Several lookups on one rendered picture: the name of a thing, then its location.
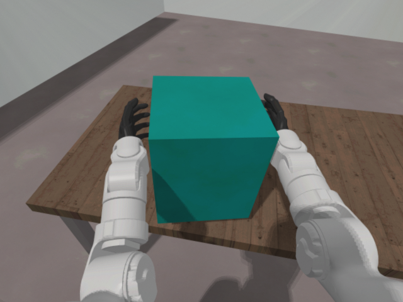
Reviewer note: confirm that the robot left upper arm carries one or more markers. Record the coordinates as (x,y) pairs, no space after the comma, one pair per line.
(124,277)

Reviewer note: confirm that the robot left hand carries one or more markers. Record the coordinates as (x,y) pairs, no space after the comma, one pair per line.
(127,127)

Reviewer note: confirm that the carton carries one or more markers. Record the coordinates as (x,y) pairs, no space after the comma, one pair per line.
(211,141)

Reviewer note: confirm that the robot right upper arm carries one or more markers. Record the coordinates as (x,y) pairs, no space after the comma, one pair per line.
(341,255)

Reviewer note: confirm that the right robot forearm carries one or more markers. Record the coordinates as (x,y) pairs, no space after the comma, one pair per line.
(309,195)

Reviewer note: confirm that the robot right hand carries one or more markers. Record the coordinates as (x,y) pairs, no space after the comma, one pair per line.
(275,112)

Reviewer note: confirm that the table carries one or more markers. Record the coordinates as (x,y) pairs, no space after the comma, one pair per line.
(360,155)

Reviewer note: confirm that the left robot forearm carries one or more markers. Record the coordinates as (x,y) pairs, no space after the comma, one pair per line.
(123,227)

